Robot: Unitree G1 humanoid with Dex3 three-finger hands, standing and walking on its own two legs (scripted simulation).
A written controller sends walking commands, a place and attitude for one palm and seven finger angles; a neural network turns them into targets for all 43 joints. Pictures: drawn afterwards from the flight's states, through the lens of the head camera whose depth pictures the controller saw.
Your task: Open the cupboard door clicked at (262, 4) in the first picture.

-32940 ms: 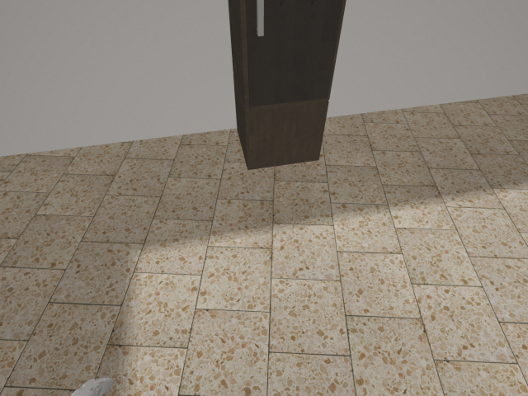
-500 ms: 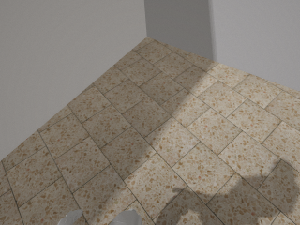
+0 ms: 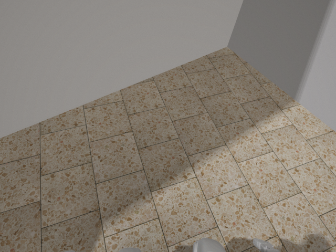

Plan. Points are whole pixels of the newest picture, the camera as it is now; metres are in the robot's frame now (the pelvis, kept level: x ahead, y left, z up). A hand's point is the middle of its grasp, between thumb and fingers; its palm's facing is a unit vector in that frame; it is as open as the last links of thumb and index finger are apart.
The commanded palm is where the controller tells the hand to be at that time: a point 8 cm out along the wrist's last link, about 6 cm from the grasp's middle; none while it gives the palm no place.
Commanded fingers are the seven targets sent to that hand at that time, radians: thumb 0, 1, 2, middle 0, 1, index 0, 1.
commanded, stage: turn to face it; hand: left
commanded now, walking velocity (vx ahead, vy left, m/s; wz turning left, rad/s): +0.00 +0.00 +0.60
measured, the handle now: out of the picture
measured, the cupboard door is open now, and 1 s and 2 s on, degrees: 42 42 42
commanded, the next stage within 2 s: none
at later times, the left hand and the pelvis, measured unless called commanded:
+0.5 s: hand out of the picture +0.05 +0.16 -0.16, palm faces +0.28 -0.93 -0.23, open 7.4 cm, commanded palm none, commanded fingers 0.00 0.90 0.90 -0.20 -0.30 -0.20 -0.30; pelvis +0.03 -0.04 +0.00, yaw +19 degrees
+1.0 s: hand out of the picture +0.05 +0.22 -0.15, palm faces +0.54 -0.81 -0.25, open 7.4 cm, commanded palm none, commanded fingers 0.00 0.90 0.90 -0.20 -0.30 -0.20 -0.30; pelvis +0.05 -0.02 +0.01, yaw +34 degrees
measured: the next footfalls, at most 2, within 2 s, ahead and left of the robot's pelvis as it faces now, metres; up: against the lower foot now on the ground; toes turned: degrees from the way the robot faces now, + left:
right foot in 0.24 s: +0.07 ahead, -0.16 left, +0.00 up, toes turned +5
left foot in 0.60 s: +0.03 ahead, +0.09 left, +0.00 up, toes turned +28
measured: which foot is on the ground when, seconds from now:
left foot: down 0.00-0.24, up 0.26-0.58, down 0.60-1.00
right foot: up 0.00-0.22, down 0.24-0.60, up 0.62-1.00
